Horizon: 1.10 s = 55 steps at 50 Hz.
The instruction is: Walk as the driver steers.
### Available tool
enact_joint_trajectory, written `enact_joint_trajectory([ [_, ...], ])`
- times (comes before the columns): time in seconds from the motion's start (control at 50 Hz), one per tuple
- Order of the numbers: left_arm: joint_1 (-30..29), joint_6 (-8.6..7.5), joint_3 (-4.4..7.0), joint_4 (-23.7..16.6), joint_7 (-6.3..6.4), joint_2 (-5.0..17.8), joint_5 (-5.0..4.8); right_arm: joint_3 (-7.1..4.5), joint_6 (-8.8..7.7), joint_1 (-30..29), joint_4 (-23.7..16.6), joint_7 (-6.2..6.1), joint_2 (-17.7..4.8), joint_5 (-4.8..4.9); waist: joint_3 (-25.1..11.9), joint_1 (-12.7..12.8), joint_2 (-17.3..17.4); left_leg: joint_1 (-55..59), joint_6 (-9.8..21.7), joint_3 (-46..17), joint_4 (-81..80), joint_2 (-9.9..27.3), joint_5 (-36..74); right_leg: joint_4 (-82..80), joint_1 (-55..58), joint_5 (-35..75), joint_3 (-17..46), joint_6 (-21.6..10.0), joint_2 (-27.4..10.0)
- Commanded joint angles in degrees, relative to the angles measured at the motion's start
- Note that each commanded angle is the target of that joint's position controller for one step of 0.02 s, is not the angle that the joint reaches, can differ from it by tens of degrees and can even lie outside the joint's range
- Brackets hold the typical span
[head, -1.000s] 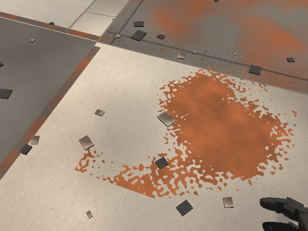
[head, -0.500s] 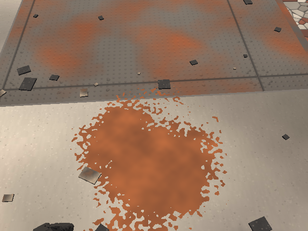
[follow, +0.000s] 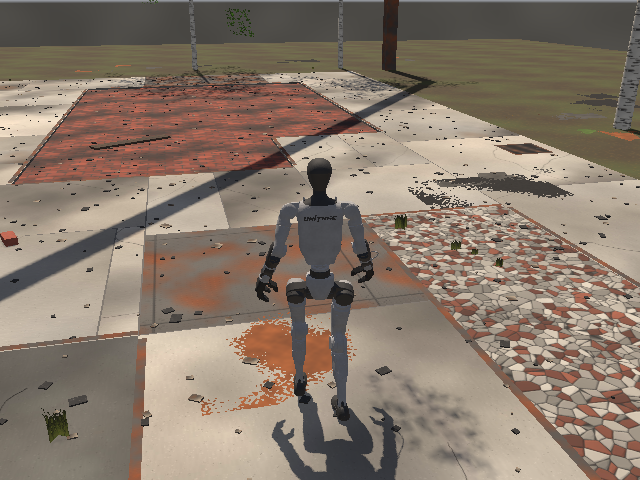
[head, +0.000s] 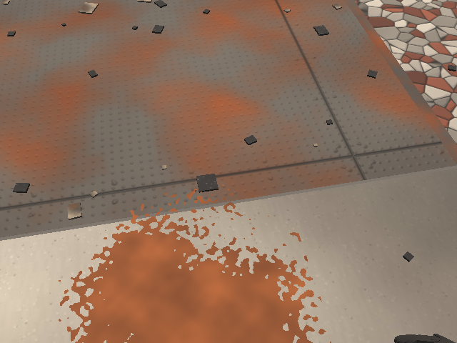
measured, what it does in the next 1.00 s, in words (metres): walks ahead, turning left: right foot, then left foot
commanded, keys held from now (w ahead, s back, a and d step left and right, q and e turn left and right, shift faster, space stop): w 0.04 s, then w+q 0.86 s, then w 0.10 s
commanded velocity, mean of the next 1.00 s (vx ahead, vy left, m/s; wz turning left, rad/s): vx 0.42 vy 0.00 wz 0.38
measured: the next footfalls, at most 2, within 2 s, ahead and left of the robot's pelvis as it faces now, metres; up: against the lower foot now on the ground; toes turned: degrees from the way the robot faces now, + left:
right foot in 0.32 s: +0.14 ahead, -0.13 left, +0.00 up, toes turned +6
left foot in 0.76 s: +0.36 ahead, +0.22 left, +0.00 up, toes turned +24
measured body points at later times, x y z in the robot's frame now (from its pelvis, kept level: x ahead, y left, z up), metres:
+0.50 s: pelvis +0.13 -0.01 +0.02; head +0.14 -0.03 +0.47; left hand +0.12 +0.28 -0.08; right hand +0.33 -0.25 -0.09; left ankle +0.17 +0.15 -0.64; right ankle +0.10 -0.14 -0.72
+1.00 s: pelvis +0.35 +0.13 +0.02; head +0.38 +0.15 +0.47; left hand +0.36 +0.45 -0.08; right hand +0.57 -0.07 -0.09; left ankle +0.32 +0.20 -0.72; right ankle +0.50 +0.00 -0.64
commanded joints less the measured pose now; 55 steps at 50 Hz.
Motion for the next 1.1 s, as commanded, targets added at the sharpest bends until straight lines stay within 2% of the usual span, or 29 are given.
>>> enact_joint_trajectory([
  [0.02,9.2,0.25,1.06,-1.7,-0.49,7.7,-0.95,-2.17,1.15,11.5,-0.6,0.04,-7.6,2.41,-18.9,-3.8,10.3,33.8,16.4,-31.1,-6.2,22.7,8.0,24.5,-19.6,-12.2,0.4,3.6,-3.3],
  [0.04,4.5,1.15,1.47,-2.5,-0.43,8.3,-1.39,-2.71,2.08,11.6,-0.1,-0.03,-9.2,3.02,-13.6,-4.9,6.7,29.9,14.1,-31.2,-10.4,20.7,-17.1,28.6,-24.4,-7.7,-1.9,4.1,-4.5],
  [0.06,1.1,1.75,1.65,-3.8,-0.48,8.4,-0.94,-2.49,2.63,8.6,-0.5,-0.16,-9.5,2.8,-8.0,-4.4,6.4,23.0,12.6,-30.2,-14.2,18.6,-29.3,27.2,-26.5,-4.1,-3.7,4.0,-5.8],
  [0.1,-0.2,1.61,1.53,-4.3,-0.39,6.7,-0.04,-2.38,3.24,3.8,-1.5,-0.88,-9.6,1.93,-3.6,-2.1,8.7,11.2,9.7,-25.2,-18.2,14.6,-29.1,20.1,-20.4,-0.3,-5.3,3.6,-7.6],
  [0.18,0.7,-0.9,0.39,-2.6,-0.31,2.5,0.56,-2.97,3.44,2.9,-1.8,-1.65,-9.7,2.95,-5.9,-1.3,9.9,5.8,10.3,-16.5,-18.6,9.7,-18.8,3.2,-7.8,4.4,-8.2,2.9,-6.0],
  [0.24,0.1,-2.1,0.69,-2.5,-0.49,3.4,-0.22,-3.52,4.2,5.0,-1.4,-1.95,-10.6,3.88,-6.8,-1.1,8.8,6.1,10.8,-18.8,-17.3,10.4,-23.0,-7.5,-3.3,11.2,-8.7,2.5,-4.9],
  [0.28,2.3,-2.65,0.94,-1.5,-0.57,3.4,-0.19,-3.39,4.93,4.9,-1.6,-2.16,-9.8,4.03,-6.2,0.8,7.7,1.3,8.5,-18.9,-15.0,8.5,-27.7,-13.9,3.7,15.0,-9.7,1.3,-4.6],
  [0.3,5.5,-2.8,1.31,-0.9,-0.31,4.4,-0.09,-2.95,4.97,4.3,-2.1,-2.09,-8.2,3.87,-6.4,2.6,6.4,-3.8,6.1,-18.1,-11.6,6.6,-29.8,-15.9,9.2,12.8,-8.1,0.2,-7.2],
  [0.32,11.5,-2.84,2.14,0.0,0.41,7.6,0.46,-1.81,4.68,1.5,-3.7,-1.83,-4.0,3.62,-6.1,5.1,-0.8,-13.2,2.1,-13.7,1.2,1.7,-30.0,-22.5,15.8,2.5,3.2,-2.7,-17.2],
  [0.34,11.2,-2.49,3.5,0.0,0.35,13.0,1.18,-1.32,3.76,1.5,-5.7,-1.58,-1.4,4.14,-3.4,3.6,-13.9,-24.0,0.8,-4.2,16.5,-3.8,-26.0,-30.3,15.7,-13.6,21.2,-7.7,-28.2],
  [0.36,8.0,-3.16,3.5,-0.7,0.49,12.3,1.8,-2.28,2.89,1.9,-6.0,-1.48,-5.7,4.04,-0.3,2.0,-12.0,-26.1,1.4,-8.5,25.4,0.9,-23.1,-31.8,11.4,-17.1,25.8,-10.6,-30.8],
  [0.4,2.9,-4.12,2.11,-1.8,0.71,6.8,-0.08,-3.22,2.94,6.2,-3.2,-0.89,-7.6,3.56,1.1,-1.0,-8.6,-27.7,0.7,-9.2,30.1,2.4,-15.3,-31.6,12.9,-6.7,15.5,-7.2,-26.0],
  [0.46,3.2,-4.6,1.62,-1.0,0.56,5.4,0.61,-3.03,3.37,4.8,-3.2,-0.41,-5.6,3.08,1.5,-0.4,-6.0,-24.5,-1.6,-6.8,32.9,3.6,-6.1,-32.6,10.4,11.2,1.8,-4.9,-22.2],
  [0.56,5.2,-4.06,2.01,0.5,0.39,6.6,0.78,-1.96,3.98,-1.2,-6.4,0.84,-3.0,3.48,3.3,1.6,-5.7,-19.2,-3.3,-2.4,22.8,5.3,2.3,-32.9,7.5,21.7,-10.5,-5.0,-20.3],
  [0.62,6.7,-3.62,2.63,1.5,0.32,8.6,0.04,-1.3,3.87,-5.6,-8.6,2.08,-2.1,3.58,4.8,3.0,-5.3,-15.6,-1.9,0.4,15.1,5.5,2.2,-32.6,8.6,23.1,-13.8,-4.8,-21.6],
  [0.68,7.3,-2.91,3.23,2.6,-0.11,10.0,-1.06,-1.5,3.99,-7.1,-10.1,2.93,-3.3,3.76,5.6,2.5,-5.2,-12.3,1.1,3.0,10.5,4.6,-3.5,-29.8,12.2,29.9,-16.1,-4.1,-23.2],
  [0.72,6.6,-2.33,3.77,2.7,-0.03,11.7,-1.57,-2.63,4.09,-3.5,-10.0,3.03,-5.5,3.43,1.8,-0.9,-6.9,-3.4,3.9,6.4,8.9,0.6,-8.7,-20.9,13.7,54.1,-18.6,-3.1,-23.2],
  [0.74,5.9,-1.96,3.85,2.6,0.16,12.3,-1.77,-4.01,4.19,4.2,-8.1,2.78,-7.7,3.48,-2.9,-5.6,-6.5,7.1,5.7,7.8,6.1,-2.3,-7.3,-10.8,12.5,63.7,-20.6,-2.0,-22.0],
  [0.76,6.7,-2.16,3.38,2.3,0.41,11.4,-1.54,-6.07,4.61,13.9,-5.3,1.85,-11.5,3.69,-8.7,-10.2,-4.6,23.4,7.9,6.2,4.4,-3.8,-4.2,2.5,4.7,61.8,-21.9,0.0,-19.8],
  [0.78,8.2,-2.89,1.69,-0.2,0.2,6.2,0.77,-7.55,5.18,19.9,-4.0,0.31,-17.5,3.99,-14.5,-10.2,7.7,43.5,13.6,-15.6,3.4,9.4,-6.6,23.6,-16.7,25.8,-21.4,3.4,-15.3],
  [0.8,9.2,-5.12,-0.15,-3.1,-0.3,2.6,0.54,-7.15,4.31,18.7,-5.7,0.48,-20.3,3.92,-25.2,-6.9,15.4,52.3,23.6,-48.3,-8.2,21.4,-18.5,38.8,-30.4,-6.8,-8.9,5.3,-5.0],
  [0.82,1.6,-6.55,1.26,-4.2,-0.76,7.9,-1.8,-5.6,3.7,19.3,-5.2,0.78,-14.8,3.25,-21.8,-10.6,7.7,50.2,19.8,-43.5,-11.5,19.9,-18.8,41.1,-36.3,-2.3,-2.6,4.2,-7.9],
  [0.84,-1.2,-7.25,1.05,-5.2,-0.84,7.9,-2.59,-4.87,3.14,17.5,-4.3,0.73,-12.4,3.22,-14.0,-9.5,7.5,42.8,17.7,-35.0,-11.1,17.8,-14.8,38.6,-38.2,2.1,-4.0,2.9,-10.0],
  [0.86,-1.3,-7.5,0.97,-4.6,-0.27,7.4,-1.23,-4.3,2.87,13.1,-4.9,0.61,-10.9,3.36,-9.4,-6.6,2.4,33.2,15.9,-28.8,-11.1,15.1,-9.9,33.8,-35.0,6.3,-4.0,2.6,-12.4],
  [0.88,-0.6,-7.11,1.49,-4.2,0.02,7.9,0.04,-3.73,2.76,9.5,-5.7,0.54,-9.2,2.94,-6.9,-4.0,2.8,25.5,15.0,-24.3,-11.9,13.0,-4.3,29.4,-30.6,8.8,-3.7,2.7,-13.8],
  [0.92,1.8,-5.61,1.62,-3.7,-0.36,7.2,0.37,-3.42,2.45,6.3,-6.7,0.17,-8.3,2.19,-5.6,-1.1,4.1,17.8,15.6,-21.1,-14.8,11.4,0.8,26.0,-25.4,11.2,-3.9,3.5,-14.5],
  [0.96,1.4,-4.55,1.17,-3.6,-0.55,5.7,0.74,-3.3,1.89,6.9,-5.6,-0.25,-8.3,2.46,-4.1,-0.7,3.5,13.7,15.9,-16.8,-16.2,10.7,6.3,21.4,-24.6,14.2,-5.3,5.0,-14.1],
  [1.04,-7.3,-4.8,-0.19,-5.5,-1.16,3.1,0.74,-3.24,1.82,9.9,-3.0,-1.12,-9.0,2.79,-1.1,-4.0,3.8,11.5,12.7,-10.2,-16.8,7.4,6.3,3.3,-22.7,30.1,-6.7,5.5,-12.3],
  [1.1,-12.3,-5.25,-0.64,-6.4,-2.22,2.9,-0.55,-3.37,1.74,13.1,-1.2,-1.11,-10.3,3.08,0.1,-6.7,4.5,13.8,11.7,-10.4,-17.3,9.2,-0.1,-5.2,-20.5,37.2,-7.5,4.5,-10.5],
])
